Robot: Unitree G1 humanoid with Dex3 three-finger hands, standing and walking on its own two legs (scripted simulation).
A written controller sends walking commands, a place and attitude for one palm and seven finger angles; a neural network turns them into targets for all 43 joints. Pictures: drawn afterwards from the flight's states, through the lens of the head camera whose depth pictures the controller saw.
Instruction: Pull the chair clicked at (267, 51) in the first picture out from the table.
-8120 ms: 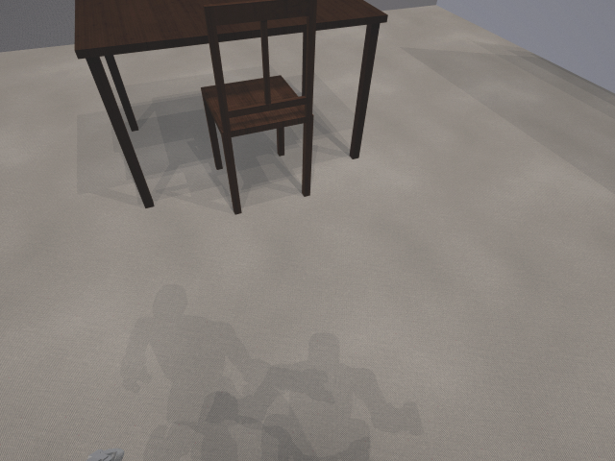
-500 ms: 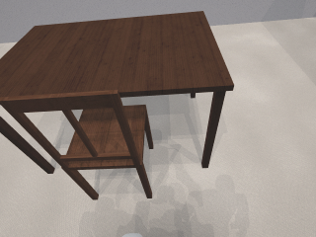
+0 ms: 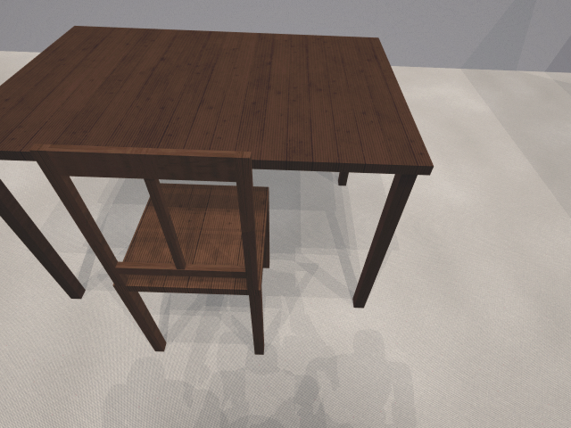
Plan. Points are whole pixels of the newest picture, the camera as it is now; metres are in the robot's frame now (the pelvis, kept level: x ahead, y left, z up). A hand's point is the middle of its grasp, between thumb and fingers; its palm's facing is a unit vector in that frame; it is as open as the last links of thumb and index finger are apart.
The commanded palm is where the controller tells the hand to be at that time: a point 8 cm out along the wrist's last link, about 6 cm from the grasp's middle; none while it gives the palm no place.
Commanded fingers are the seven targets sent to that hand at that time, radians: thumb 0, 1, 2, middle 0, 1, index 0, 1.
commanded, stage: come to a stop and stand still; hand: left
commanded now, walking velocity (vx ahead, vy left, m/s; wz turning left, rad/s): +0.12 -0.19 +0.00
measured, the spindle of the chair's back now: (168, 227) +0.51 +0.30 -0.09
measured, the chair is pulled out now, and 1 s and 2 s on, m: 0.00 0.00 0.00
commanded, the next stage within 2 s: look again from close up in 0.64 s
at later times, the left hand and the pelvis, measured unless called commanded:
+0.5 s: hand out of the picture +0.09 +0.16 -0.17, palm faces +0.05 -0.97 -0.23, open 7.2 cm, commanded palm none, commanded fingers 0.00 0.90 0.90 -0.20 -0.30 -0.20 -0.30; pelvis +0.05 -0.02 +0.00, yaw +1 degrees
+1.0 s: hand out of the picture +0.01 +0.18 -0.18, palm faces +0.04 -0.98 -0.18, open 7.3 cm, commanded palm none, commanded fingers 0.00 0.90 0.90 -0.20 -0.30 -0.20 -0.30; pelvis +0.03 +0.01 +0.00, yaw +1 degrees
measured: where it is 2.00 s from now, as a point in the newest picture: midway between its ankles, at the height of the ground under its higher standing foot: outside the picture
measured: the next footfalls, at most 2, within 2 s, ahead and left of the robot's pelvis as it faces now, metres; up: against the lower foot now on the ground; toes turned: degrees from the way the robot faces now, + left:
right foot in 0.28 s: +0.08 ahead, -0.11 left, +0.00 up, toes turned -4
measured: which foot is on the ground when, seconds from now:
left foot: down 0.00-1.00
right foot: up 0.00-0.26, down 0.28-1.00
